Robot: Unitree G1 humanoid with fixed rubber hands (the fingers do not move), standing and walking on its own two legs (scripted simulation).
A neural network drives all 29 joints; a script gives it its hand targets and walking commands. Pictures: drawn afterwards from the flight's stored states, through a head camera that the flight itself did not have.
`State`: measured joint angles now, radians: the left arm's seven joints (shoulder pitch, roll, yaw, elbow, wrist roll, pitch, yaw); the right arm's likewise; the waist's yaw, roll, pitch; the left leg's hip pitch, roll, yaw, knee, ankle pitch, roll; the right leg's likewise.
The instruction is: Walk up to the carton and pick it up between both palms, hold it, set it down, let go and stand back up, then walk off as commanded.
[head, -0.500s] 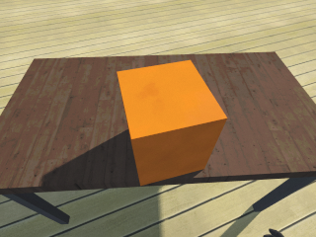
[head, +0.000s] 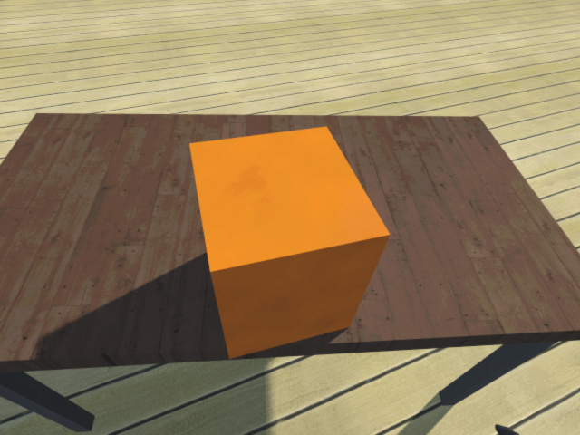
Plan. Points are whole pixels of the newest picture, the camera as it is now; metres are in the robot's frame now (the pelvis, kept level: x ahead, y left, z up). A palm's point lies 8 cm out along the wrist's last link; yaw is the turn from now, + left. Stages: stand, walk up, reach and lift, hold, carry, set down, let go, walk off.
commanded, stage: walk up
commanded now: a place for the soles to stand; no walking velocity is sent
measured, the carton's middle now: (277, 244) +0.39 +0.03 +0.04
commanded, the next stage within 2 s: stand in 0.88 s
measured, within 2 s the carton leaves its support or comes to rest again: neither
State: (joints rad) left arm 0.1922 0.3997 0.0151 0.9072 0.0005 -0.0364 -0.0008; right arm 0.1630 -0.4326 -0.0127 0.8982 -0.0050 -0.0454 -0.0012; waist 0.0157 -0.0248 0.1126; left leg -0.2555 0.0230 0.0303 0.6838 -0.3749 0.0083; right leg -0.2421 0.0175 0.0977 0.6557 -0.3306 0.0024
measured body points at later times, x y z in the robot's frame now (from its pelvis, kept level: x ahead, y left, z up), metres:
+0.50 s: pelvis -0.01 -0.01 +0.00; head +0.01 +0.00 +0.45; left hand +0.10 +0.30 -0.11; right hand +0.11 -0.34 -0.09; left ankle +0.00 +0.12 -0.72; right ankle +0.00 -0.14 -0.72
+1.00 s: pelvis -0.02 -0.02 +0.00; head +0.00 -0.02 +0.45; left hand +0.09 +0.30 -0.10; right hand +0.11 -0.34 -0.10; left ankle +0.00 +0.12 -0.72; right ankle +0.00 -0.14 -0.72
